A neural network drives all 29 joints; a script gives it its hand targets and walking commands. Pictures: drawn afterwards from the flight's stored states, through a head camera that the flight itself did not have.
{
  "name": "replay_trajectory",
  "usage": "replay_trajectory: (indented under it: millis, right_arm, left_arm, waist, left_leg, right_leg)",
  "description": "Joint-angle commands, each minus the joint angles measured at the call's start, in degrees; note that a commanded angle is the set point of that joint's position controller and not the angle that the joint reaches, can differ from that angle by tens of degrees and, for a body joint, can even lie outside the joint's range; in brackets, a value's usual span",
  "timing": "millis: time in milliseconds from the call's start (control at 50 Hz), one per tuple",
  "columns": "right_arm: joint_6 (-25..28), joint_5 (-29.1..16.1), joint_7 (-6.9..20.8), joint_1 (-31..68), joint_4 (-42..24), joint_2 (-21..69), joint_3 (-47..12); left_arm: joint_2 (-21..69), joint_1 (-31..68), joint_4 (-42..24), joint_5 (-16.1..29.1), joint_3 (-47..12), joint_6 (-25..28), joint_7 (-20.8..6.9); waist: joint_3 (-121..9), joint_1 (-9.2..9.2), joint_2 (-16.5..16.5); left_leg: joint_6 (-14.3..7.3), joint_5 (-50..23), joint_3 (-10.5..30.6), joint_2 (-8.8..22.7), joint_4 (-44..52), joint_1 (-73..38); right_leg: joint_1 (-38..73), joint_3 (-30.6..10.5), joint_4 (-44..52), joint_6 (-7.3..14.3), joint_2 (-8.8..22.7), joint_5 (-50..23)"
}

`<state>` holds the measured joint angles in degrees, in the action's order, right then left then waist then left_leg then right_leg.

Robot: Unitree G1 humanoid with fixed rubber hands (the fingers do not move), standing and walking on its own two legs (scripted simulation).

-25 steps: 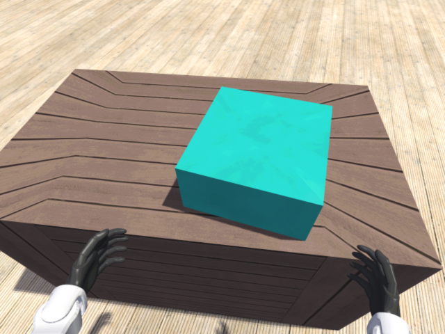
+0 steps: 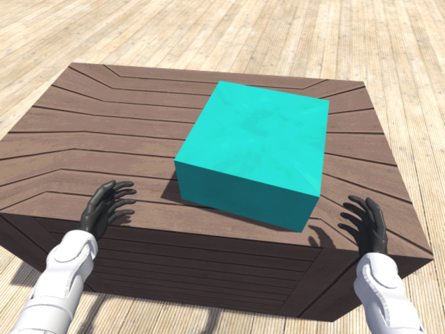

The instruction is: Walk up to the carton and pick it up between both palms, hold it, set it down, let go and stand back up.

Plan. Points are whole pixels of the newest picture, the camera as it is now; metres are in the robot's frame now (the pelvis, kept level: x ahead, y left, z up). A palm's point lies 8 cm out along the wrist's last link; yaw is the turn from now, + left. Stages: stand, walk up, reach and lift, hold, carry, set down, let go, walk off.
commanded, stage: reach and lift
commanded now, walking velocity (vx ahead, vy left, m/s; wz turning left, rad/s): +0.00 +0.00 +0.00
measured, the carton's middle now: (256, 149) +0.53 -0.03 -0.02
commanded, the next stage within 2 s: none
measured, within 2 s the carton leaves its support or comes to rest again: neither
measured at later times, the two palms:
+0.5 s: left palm (109, 180) +0.35 +0.26 +0.07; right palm (372, 211) +0.32 -0.22 +0.05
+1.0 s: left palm (119, 147) +0.41 +0.25 +0.10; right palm (371, 179) +0.37 -0.23 +0.08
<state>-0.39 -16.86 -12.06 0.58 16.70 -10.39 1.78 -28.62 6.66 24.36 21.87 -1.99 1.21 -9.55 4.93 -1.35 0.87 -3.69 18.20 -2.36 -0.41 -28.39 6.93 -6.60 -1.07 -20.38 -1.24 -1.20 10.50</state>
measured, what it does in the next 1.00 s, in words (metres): stands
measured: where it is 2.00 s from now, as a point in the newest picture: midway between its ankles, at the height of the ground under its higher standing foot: outside the picture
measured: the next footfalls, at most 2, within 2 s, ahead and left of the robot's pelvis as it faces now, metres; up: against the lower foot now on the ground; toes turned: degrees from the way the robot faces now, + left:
none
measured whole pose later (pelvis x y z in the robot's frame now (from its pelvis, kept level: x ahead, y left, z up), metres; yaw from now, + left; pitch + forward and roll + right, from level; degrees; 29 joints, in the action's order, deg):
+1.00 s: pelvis +0.00 -0.01 +0.00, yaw +1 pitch +6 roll -3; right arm -2.8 -20.2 -12.7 35.3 45.8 -13.3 0.3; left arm -30.4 44.5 59.4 21.6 -6.4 -0.5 -9.9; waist -2.2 3.9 0.4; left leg -3.0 16.9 -0.8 -0.4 -30.2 18.9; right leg -17.9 0.4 -22.2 -1.2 -1.2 9.8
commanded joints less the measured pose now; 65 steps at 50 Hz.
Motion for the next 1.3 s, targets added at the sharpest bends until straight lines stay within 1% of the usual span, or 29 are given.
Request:
replay_trajectory:
  millis: [0, 140, 160, 320, 400, 560, 720, 840, 960, 1000, 1020, 1040, 1120, 1140, 1280]
  right_arm:
    - [0.3, 0.0, -0.5, 13.5, -7.7, -7.4, 2.5]
    - [-0.9, -0.8, -1.1, 20.2, -5.8, -7.3, 1.5]
    - [-1.0, -0.9, -1.2, 21.1, -5.6, -7.2, 1.5]
    - [-1.2, -1.6, -2.2, 27.0, -3.4, -7.0, 0.2]
    - [-0.9, -1.8, -2.6, 29.8, -1.7, -7.1, 0.1]
    - [-0.6, -2.0, -3.1, 36.7, 4.4, -7.9, 0.0]
    - [0.1, -2.5, -2.4, 44.7, 10.8, -9.5, 0.0]
    - [0.0, -2.7, -1.4, 51.8, 16.1, -10.9, 0.5]
    - [0.2, -3.0, -0.2, 59.0, 21.0, -12.8, 1.1]
    - [0.2, -2.9, 0.2, 60.8, 22.4, -13.5, 1.4]
    - [0.2, -3.1, 0.4, 61.7, 23.1, -13.6, 1.2]
    - [0.1, -3.2, 0.5, 62.8, 24.0, -13.8, 1.3]
    - [0.2, -3.7, 1.1, 66.0, 27.3, -14.5, 0.7]
    - [0.2, -3.8, 1.1, 66.9, 28.1, -14.5, 0.7]
    - [0.9, -4.8, 1.5, 71.7, 31.2, -15.2, -0.4]
  left_arm:
    - [-12.7, 18.4, -6.1, -0.2, 5.3, 1.0, -0.1]
    - [-14.0, 25.4, -0.9, -0.9, 6.0, -0.2, -0.7]
    - [-14.3, 26.6, -0.5, -0.8, 5.9, -0.2, -0.8]
    - [-16.0, 33.7, 4.3, -1.2, 6.3, -0.3, -1.6]
    - [-16.5, 37.2, 6.0, -1.5, 6.1, -0.1, -1.8]
    - [-16.5, 44.9, 11.5, -1.9, 5.0, -0.2, -2.1]
    - [-15.9, 52.8, 17.0, -1.5, 2.8, 0.1, -1.6]
    - [-15.1, 59.3, 22.9, -0.5, 0.4, 0.5, -0.8]
    - [-14.5, 66.3, 28.1, 0.5, -2.4, 1.3, 0.1]
    - [-14.4, 68.1, 29.5, 0.9, -3.1, 1.5, 0.3]
    - [-14.5, 68.9, 30.6, 1.2, -3.4, 1.6, 0.4]
    - [-14.3, 70.1, 31.4, 1.3, -3.9, 1.8, 0.5]
    - [-14.2, 73.2, 35.2, 1.9, -5.5, 2.1, 0.6]
    - [-14.1, 74.2, 36.3, 2.2, -5.9, 2.2, 0.6]
    - [-14.5, 79.0, 40.9, 3.3, -7.4, 3.6, 0.4]
  waist:
    - [-15.0, 1.60, 5.1]
    - [-18.0, 1.56, 4.0]
    - [-18.4, 1.86, 4.0]
    - [-22.7, 1.91, 2.9]
    - [-25.3, 2.37, 3.6]
    - [-27.9, 3.43, 4.0]
    - [-31.6, 4.72, 5.2]
    - [-33.6, 5.70, 5.6]
    - [-36.4, 6.54, 6.4]
    - [-37.5, 6.77, 6.2]
    - [-37.9, 6.68, 6.0]
    - [-38.5, 7.11, 6.0]
    - [-39.7, 7.36, 6.0]
    - [-40.1, 7.73, 6.0]
    - [-44.4, 8.82, 5.9]
  left_leg:
    - [7.9, -25.9, 3.6, 3.9, 5.9, 0.0]
    - [7.4, -26.3, 1.8, 2.6, 5.1, -0.2]
    - [7.3, -26.2, 1.7, 2.4, 5.1, -0.2]
    - [6.7, -26.8, 0.5, 1.2, 4.3, -0.2]
    - [6.8, -28.6, 0.5, 0.8, 3.7, -0.6]
    - [7.1, -28.8, 0.7, 0.4, 2.9, -0.8]
    - [7.8, -32.6, 1.4, 0.6, 1.1, -2.4]
    - [7.9, -30.6, 2.1, 0.8, 0.5, -2.1]
    - [8.1, -30.6, 3.4, 1.4, -0.7, -3.4]
    - [8.1, -30.7, 3.9, 1.6, -1.0, -3.7]
    - [8.1, -30.6, 4.0, 1.6, -1.1, -3.5]
    - [8.0, -30.7, 4.2, 1.7, -1.2, -3.4]
    - [8.0, -31.4, 4.5, 1.8, -1.8, -2.6]
    - [7.9, -31.1, 4.4, 1.8, -2.0, -2.0]
    - [7.6, -32.2, 3.8, 1.1, -3.5, 0.8]
  right_leg:
    - [6.4, -1.6, 0.5, 5.3, -0.2, -6.8]
    - [7.0, -1.3, 0.6, 4.4, -0.2, -9.7]
    - [7.0, -1.1, 0.6, 4.3, -0.1, -10.2]
    - [8.1, -0.8, 0.0, 2.9, 0.2, -15.8]
    - [8.5, -0.5, -0.5, 2.6, 0.1, -18.7]
    - [7.5, 0.1, -0.6, 2.2, -0.1, -20.2]
    - [4.1, 1.3, -1.4, 2.5, -0.9, -21.2]
    - [0.1, 2.2, -1.8, 3.0, -1.1, -17.7]
    - [-4.9, 3.4, -2.8, 3.4, -1.2, -15.0]
    - [-6.2, 3.7, -3.2, 3.4, -1.3, -14.7]
    - [-6.6, 3.7, -3.3, 3.4, -1.2, -14.9]
    - [-6.9, 3.9, -3.6, 3.4, -1.2, -15.2]
    - [-8.2, 4.2, -4.3, 3.2, -1.1, -16.1]
    - [-8.5, 4.2, -4.5, 3.2, -1.0, -16.3]
    - [-9.0, 4.5, -5.9, 2.7, -0.6, -20.4]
